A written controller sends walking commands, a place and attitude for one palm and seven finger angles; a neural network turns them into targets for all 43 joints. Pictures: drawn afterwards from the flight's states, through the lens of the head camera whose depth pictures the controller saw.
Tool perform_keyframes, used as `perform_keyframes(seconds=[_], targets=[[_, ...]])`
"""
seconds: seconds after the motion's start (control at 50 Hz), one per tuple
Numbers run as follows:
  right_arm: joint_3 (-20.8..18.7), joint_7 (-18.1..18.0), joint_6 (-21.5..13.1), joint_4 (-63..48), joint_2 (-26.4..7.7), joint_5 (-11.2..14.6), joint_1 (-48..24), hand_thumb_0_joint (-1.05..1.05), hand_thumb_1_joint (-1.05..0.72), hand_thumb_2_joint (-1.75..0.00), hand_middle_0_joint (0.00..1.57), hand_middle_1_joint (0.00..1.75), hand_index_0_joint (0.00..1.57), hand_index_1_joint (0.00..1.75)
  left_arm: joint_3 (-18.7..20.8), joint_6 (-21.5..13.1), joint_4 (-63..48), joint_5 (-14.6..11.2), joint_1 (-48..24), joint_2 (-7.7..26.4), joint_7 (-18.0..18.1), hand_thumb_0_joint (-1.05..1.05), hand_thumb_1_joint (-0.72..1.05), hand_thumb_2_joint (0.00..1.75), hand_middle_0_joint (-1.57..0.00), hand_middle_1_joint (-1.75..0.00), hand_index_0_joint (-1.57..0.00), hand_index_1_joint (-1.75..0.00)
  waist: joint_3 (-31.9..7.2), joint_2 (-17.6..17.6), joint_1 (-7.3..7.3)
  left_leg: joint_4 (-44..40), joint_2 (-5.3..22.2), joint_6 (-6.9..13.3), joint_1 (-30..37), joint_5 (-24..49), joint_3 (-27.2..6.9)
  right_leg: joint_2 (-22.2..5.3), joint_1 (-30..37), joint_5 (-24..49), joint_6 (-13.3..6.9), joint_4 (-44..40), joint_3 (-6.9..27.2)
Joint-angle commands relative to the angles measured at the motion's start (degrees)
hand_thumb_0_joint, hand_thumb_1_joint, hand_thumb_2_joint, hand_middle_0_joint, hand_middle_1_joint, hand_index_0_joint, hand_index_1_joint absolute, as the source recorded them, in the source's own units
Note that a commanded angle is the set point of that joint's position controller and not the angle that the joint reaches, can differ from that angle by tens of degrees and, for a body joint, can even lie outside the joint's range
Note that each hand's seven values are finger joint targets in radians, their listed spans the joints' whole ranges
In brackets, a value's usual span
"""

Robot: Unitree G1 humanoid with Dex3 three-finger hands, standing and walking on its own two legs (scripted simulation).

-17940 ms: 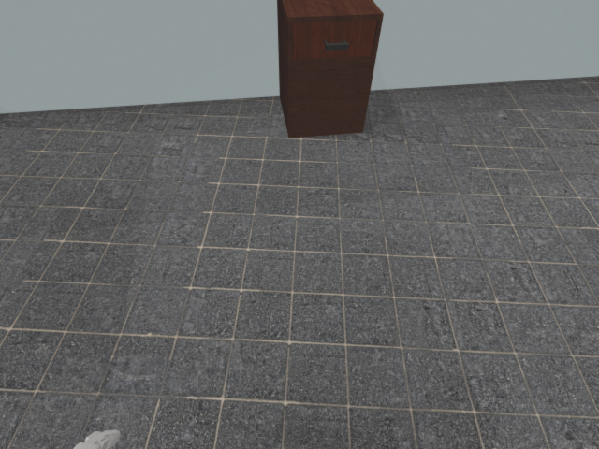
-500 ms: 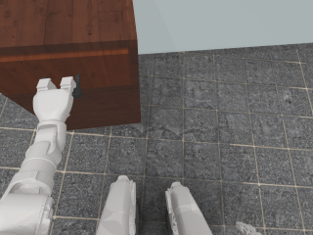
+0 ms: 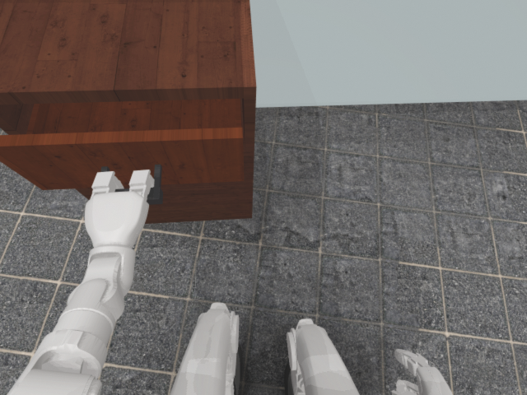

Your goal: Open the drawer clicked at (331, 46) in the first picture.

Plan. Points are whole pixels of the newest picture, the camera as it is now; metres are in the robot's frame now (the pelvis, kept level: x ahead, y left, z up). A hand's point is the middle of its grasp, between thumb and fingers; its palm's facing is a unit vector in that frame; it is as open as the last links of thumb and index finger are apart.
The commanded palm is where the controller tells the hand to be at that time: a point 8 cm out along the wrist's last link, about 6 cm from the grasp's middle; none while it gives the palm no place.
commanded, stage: pull the drawer open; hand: left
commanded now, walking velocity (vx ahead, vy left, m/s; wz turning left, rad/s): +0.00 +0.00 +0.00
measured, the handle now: (130, 184) +0.43 +0.25 -0.08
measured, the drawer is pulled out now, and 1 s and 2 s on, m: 0.07 0.19 0.28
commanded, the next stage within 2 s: none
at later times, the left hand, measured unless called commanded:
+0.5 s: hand (129, 255) +0.32 +0.24 -0.09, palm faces -0.05 -0.06 -1.00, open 6.0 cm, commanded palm +0.29 +0.21 -0.04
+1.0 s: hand (126, 294) +0.26 +0.23 -0.09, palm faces -0.08 -0.08 -0.99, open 6.0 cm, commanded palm +0.23 +0.21 -0.04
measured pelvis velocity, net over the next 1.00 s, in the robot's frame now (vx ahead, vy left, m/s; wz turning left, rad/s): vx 0.00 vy -0.01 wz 0.01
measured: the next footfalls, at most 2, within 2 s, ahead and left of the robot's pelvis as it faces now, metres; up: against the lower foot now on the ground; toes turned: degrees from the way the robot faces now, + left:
none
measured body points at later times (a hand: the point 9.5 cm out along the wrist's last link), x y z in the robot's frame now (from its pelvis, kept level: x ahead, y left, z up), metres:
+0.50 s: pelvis +0.00 +0.00 +0.00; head +0.15 +0.01 +0.43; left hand +0.32 +0.24 -0.04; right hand +0.15 -0.25 -0.14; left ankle +0.05 +0.08 -0.57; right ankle +0.00 -0.12 -0.57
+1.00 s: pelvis +0.00 -0.01 +0.00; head +0.14 +0.01 +0.43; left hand +0.26 +0.23 -0.04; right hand +0.20 -0.23 -0.13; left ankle +0.05 +0.08 -0.57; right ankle +0.00 -0.12 -0.57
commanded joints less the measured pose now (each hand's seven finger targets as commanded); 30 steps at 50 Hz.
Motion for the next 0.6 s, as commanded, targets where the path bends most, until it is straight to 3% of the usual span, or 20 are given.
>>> perform_keyframes(seconds=[0.0,0.06,0.08,0.14,0.2,0.26,0.3,0.34,0.42,0.46,0.52,0.58], targets=[[-3.3,-0.6,-0.8,-3.8,-8.7,-0.1,5.5,0.00,-0.90,-0.90,0.20,0.30,0.20,0.30,2.2,-0.8,-9.0,-0.9,-4.2,6.8,2.5,0.00,0.90,0.90,-0.40,-1.35,-0.40,-1.35,-28.6,1.9,0.49,-8.5,1.3,-1.5,34.7,23.5,-3.7,-1.2,5.5,22.3,-3.0,-9.3,-1.4],[-3.3,-0.5,-0.8,-4.4,-8.7,0.0,4.8,0.00,-0.90,-0.90,0.20,0.30,0.20,0.30,2.2,-0.7,-10.1,-0.7,-2.0,6.6,2.5,0.00,0.90,0.90,-0.40,-1.35,-0.40,-1.35,-28.1,2.3,0.99,-8.8,1.2,-1.5,34.6,23.5,-3.8,-1.2,5.7,22.2,-3.1,-9.2,-1.4],[-3.4,-0.6,-0.8,-4.3,-8.6,0.0,4.6,0.00,-0.90,-0.90,0.20,0.30,0.20,0.30,2.3,-0.6,-10.6,-0.8,-1.7,6.5,2.6,0.00,0.90,0.90,-0.40,-1.35,-0.40,-1.35,-27.7,1.0,0.83,-8.7,1.3,-1.4,34.3,22.9,-3.9,-1.1,5.9,22.0,-3.1,-9.4,-1.3],[-3.3,-0.4,-1.1,-4.8,-8.6,-0.1,4.0,0.00,-0.90,-0.90,0.20,0.30,0.20,0.30,1.8,-0.4,-12.6,-0.8,0.4,5.9,2.8,0.00,0.90,0.90,-0.40,-1.35,-0.40,-1.35,-28.0,2.9,1.39,-9.2,1.2,-1.5,34.9,23.3,-3.8,-1.2,6.2,22.1,-3.3,-9.5,-1.2],[-3.4,-0.5,-1.0,-5.1,-8.5,-0.1,3.4,0.00,-0.90,-0.90,0.20,0.30,0.20,0.30,0.7,-0.2,-13.6,-0.6,1.8,4.4,3.2,0.00,0.90,0.90,-0.40,-1.35,-0.40,-1.35,-28.1,0.9,0.92,-9.0,1.2,-1.3,34.7,22.2,-3.8,-1.3,6.1,21.5,-3.0,-9.8,-1.1],[-3.3,-0.5,-1.0,-5.4,-8.5,-0.1,3.0,0.00,-0.90,-0.90,0.20,0.30,0.20,0.30,2.0,0.0,-14.9,-0.4,4.2,5.7,3.4,0.00,0.90,0.90,-0.40,-1.35,-0.40,-1.35,-28.1,1.4,1.92,-9.5,1.3,-1.7,35.1,22.7,-4.1,-1.3,6.1,21.3,-3.3,-9.3,-1.2],[-3.3,-0.6,-1.1,-5.4,-8.4,-0.1,2.6,0.00,-0.90,-0.90,0.20,0.30,0.20,0.30,0.9,0.1,-15.7,-0.5,5.2,4.3,3.7,0.00,0.90,0.90,-0.40,-1.35,-0.40,-1.35,-27.9,0.9,1.52,-9.4,1.2,-1.5,35.1,22.1,-3.9,-1.3,6.1,21.1,-3.2,-9.7,-1.1],[-3.2,-0.5,-1.3,-5.6,-8.3,-0.2,2.4,0.00,-0.90,-0.90,0.20,0.30,0.20,0.30,1.3,0.5,-15.9,-0.6,6.4,4.7,3.7,0.00,0.90,0.90,-0.40,-1.35,-0.40,-1.35,-26.5,2.1,2.06,-9.9,1.3,-1.6,35.0,22.1,-4.1,-1.2,5.8,20.7,-3.5,-9.9,-1.2],[-3.2,-0.7,-1.5,-6.0,-8.2,-0.2,1.7,0.00,-0.90,-0.90,0.20,0.30,0.20,0.30,0.3,0.5,-17.3,-0.3,9.0,3.5,4.0,0.00,0.90,0.90,-0.40,-1.35,-0.40,-1.35,-26.9,-0.3,1.88,-9.4,1.1,-1.4,34.3,21.1,-3.9,-1.3,6.6,20.7,-3.3,-9.9,-0.9],[-3.1,-0.7,-1.4,-6.3,-8.2,-0.2,1.1,0.00,-0.90,-0.90,0.20,0.30,0.20,0.30,0.4,0.6,-18.7,-0.1,10.0,3.6,4.1,0.00,0.90,0.90,-0.40,-1.35,-0.40,-1.35,-27.1,2.0,2.50,-9.9,1.2,-1.7,35.7,22.3,-4.2,-1.4,5.9,20.7,-3.5,-9.6,-1.0],[-3.1,-0.7,-1.4,-6.8,-8.0,-0.2,0.6,0.00,-0.90,-0.90,0.20,0.30,0.20,0.30,-0.8,1.2,-19.7,-0.3,12.3,2.2,4.2,0.00,0.90,0.90,-0.40,-1.35,-0.40,-1.35,-25.9,0.5,2.22,-10.1,1.1,-1.5,35.1,20.9,-4.2,-1.4,6.2,19.8,-3.5,-10.2,-1.1],[-3.1,-0.9,-1.7,-7.1,-7.8,-0.3,0.1,0.00,-0.90,-0.90,0.20,0.30,0.20,0.30,-0.2,1.2,-21.1,-0.2,14.5,2.7,4.4,0.00,0.90,0.90,-0.40,-1.35,-0.40,-1.35,-26.2,0.7,2.85,-10.1,1.1,-1.5,35.4,21.2,-4.0,-1.4,6.4,19.9,-3.6,-10.1,-1.0]])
